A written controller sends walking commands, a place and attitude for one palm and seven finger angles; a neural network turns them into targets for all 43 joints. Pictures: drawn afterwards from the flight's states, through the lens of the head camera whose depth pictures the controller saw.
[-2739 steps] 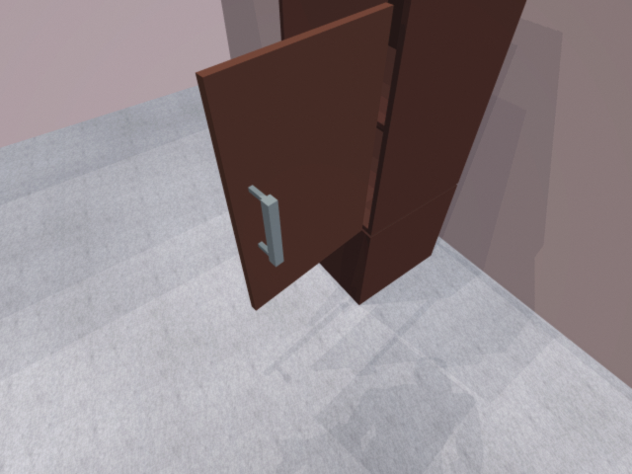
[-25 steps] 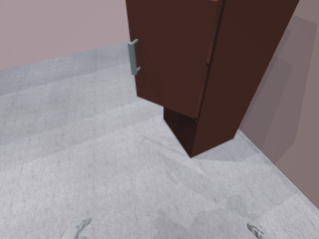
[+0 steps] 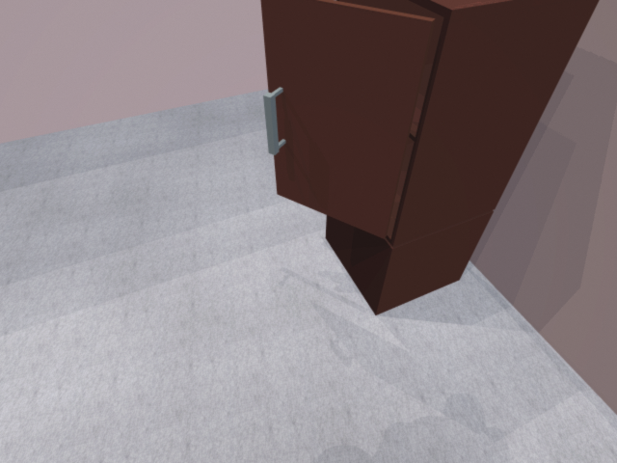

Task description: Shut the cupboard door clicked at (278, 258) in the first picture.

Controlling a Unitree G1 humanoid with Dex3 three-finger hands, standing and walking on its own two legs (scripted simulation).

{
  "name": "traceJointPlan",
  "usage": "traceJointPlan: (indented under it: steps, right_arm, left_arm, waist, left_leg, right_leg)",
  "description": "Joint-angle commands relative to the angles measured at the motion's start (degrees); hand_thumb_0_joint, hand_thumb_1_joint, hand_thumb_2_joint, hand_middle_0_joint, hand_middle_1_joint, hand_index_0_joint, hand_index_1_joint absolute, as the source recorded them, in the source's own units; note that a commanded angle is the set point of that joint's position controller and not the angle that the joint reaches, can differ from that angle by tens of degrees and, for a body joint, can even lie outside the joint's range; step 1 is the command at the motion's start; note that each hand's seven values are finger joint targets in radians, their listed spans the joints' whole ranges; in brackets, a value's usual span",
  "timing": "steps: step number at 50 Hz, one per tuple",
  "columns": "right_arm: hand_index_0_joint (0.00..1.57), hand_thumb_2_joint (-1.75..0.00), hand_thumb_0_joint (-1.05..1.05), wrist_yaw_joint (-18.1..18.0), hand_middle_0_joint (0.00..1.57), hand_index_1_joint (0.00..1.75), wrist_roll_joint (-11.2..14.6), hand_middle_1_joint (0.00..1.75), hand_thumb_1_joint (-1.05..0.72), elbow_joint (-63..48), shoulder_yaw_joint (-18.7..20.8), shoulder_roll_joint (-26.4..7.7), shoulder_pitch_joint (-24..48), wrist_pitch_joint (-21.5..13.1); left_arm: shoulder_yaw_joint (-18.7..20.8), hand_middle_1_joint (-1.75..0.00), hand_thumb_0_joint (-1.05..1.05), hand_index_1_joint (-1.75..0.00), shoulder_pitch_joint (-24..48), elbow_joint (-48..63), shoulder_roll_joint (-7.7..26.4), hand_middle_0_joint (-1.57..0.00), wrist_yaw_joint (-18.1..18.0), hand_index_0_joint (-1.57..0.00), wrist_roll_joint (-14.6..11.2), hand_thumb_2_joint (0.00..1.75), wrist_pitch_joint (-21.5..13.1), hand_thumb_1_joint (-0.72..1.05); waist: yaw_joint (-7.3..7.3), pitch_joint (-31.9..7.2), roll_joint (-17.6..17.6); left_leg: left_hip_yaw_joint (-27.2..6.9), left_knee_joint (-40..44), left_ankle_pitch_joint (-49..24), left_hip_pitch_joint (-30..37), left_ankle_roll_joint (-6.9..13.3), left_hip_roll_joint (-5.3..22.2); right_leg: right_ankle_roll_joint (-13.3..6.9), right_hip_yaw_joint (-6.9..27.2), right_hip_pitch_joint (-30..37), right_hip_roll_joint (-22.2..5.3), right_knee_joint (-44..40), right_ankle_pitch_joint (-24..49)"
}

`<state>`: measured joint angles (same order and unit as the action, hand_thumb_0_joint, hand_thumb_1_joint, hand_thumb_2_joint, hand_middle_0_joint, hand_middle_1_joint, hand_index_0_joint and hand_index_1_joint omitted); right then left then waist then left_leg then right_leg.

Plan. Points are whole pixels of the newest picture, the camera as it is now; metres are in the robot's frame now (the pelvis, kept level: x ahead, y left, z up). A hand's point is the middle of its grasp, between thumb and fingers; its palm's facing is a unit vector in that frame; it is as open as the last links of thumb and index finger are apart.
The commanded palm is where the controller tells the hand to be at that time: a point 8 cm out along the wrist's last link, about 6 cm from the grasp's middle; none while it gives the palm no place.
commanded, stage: let the arm hang, fingers relaxed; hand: left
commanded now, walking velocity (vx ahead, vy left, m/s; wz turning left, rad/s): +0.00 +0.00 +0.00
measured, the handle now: (276, 121) +0.93 +0.14 -0.05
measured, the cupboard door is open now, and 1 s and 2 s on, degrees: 34 34 34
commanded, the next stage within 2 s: look to check the result in 0.38 s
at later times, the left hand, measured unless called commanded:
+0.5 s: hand out of the picture +0.00 +0.16 -0.18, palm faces +0.02 -0.99 -0.17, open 7.4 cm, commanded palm none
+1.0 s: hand out of the picture +0.02 +0.16 -0.17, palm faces +0.03 -0.98 -0.19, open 7.4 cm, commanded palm none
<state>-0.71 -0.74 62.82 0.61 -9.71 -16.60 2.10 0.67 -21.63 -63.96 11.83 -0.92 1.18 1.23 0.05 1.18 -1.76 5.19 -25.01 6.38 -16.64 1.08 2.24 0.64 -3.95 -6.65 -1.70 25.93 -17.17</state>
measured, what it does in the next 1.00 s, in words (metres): stands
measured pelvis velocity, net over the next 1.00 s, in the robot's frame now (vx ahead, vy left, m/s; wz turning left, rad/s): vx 0.03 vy -0.02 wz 0.00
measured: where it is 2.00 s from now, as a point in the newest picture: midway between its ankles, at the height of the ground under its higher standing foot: outside the picture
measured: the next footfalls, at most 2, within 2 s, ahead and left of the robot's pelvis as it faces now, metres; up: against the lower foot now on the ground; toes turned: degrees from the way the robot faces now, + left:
right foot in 1.82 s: +0.09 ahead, -0.16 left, +0.00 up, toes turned +22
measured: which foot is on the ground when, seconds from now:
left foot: down 0.00-1.00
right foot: down 0.00-1.00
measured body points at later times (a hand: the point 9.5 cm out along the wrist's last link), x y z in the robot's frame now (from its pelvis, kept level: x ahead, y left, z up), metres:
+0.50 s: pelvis +0.01 -0.01 +0.00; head +0.02 -0.01 +0.45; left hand +0.00 +0.21 -0.16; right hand +0.00 -0.23 -0.16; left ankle +0.08 +0.11 -0.74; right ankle -0.03 -0.13 -0.74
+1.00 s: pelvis +0.03 -0.02 +0.00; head +0.04 -0.02 +0.45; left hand +0.02 +0.21 -0.16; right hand +0.05 -0.25 -0.16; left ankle +0.08 +0.11 -0.74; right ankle -0.03 -0.13 -0.74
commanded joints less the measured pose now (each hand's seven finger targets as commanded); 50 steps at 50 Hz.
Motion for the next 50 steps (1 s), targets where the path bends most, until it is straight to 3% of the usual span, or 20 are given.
traceJointPlan:
  steps: [1, 14, 19, 25, 34, 50]
  right_arm:
    - [0.2, -0.9, 0.0, -0.7, 0.2, 0.3, 0.0, 0.3, -0.9, -1.2, 1.5, -7.1, -1.6, -1.1]
    - [0.2, -0.9, 0.0, -1.1, 0.2, 0.3, -0.2, 0.3, -0.9, 0.2, 1.1, -4.4, -2.4, -1.8]
    - [0.2, -0.9, 0.0, -1.3, 0.2, 0.3, -0.2, 0.3, -0.9, 0.4, 1.1, -4.1, -2.6, -1.7]
    - [0.2, -0.9, 0.0, -1.3, 0.2, 0.3, -0.2, 0.3, -0.9, 0.3, 1.1, -4.4, -2.4, -1.9]
    - [0.2, -0.9, 0.0, -1.2, 0.2, 0.3, -0.1, 0.3, -0.9, 0.5, 1.2, -4.7, -1.3, -1.8]
    - [0.2, -0.9, 0.0, -1.4, 0.2, 0.3, -0.1, 0.3, -0.9, 0.2, 1.1, -6.6, 1.2, -2.0]
  left_arm:
    - [0.9, -0.3, 0.0, -0.3, -2.5, 1.0, 5.0, -0.2, -0.7, -0.2, -0.2, 0.9, -1.1, 0.9]
    - [1.1, -0.3, 0.0, -0.3, -2.5, -0.1, 2.5, -0.2, -1.1, -0.2, -0.3, 0.9, -1.3, 0.9]
    - [1.1, -0.3, 0.0, -0.3, -1.9, -0.4, 2.1, -0.2, -1.2, -0.2, -0.3, 0.9, -1.3, 0.9]
    - [1.2, -0.3, 0.0, -0.3, -1.8, -0.4, 2.2, -0.2, -1.2, -0.2, -0.4, 0.9, -1.6, 0.9]
    - [1.2, -0.3, 0.0, -0.3, -1.6, -0.3, 2.8, -0.2, -1.4, -0.2, -0.4, 0.9, -1.9, 0.9]
    - [1.3, -0.3, 0.0, -0.3, -0.5, -0.2, 4.3, -0.2, -1.2, -0.2, -0.4, 0.9, -2.0, 0.9]
  waist:
    - [0.32, 5.6, 3.0]
    - [0.08, 4.4, -0.5]
    - [0.28, 5.6, 0.5]
    - [0.31, 3.5, 1.3]
    - [0.34, 4.2, 2.9]
    - [0.18, 3.0, 1.5]
  left_leg:
    - [-6.7, 6.3, 10.1, 5.1, 0.3, 4.4]
    - [-6.1, 6.7, 5.9, 5.2, 0.1, 4.1]
    - [-5.8, 6.3, 5.3, 5.1, -0.1, 4.1]
    - [-5.3, 4.4, 0.3, 6.9, 0.1, 4.2]
    - [-5.1, 3.2, -2.0, 7.5, 0.1, 4.4]
    - [-5.0, 3.1, -5.2, 9.0, 0.0, 4.8]
  right_leg:
    - [-3.2, 4.6, -11.8, -3.9, -9.0, -5.8]
    - [-2.9, 4.3, -8.2, -3.9, -7.7, 0.5]
    - [-2.9, 4.2, -8.3, -3.9, -8.4, 0.7]
    - [-3.0, 4.3, -7.1, -4.3, -8.5, 3.6]
    - [-3.1, 4.5, -6.7, -4.7, -9.3, 5.6]
    - [-2.9, 4.4, -4.0, -4.9, -9.6, 10.8]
